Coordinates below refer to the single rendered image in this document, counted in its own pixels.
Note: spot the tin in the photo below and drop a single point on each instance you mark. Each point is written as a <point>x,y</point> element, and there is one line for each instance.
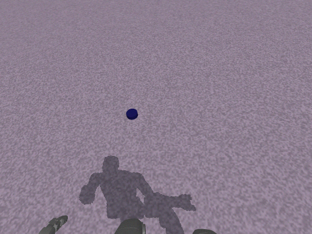
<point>132,114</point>

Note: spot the left robot hand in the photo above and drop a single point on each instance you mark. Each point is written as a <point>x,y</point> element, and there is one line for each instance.
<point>54,225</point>

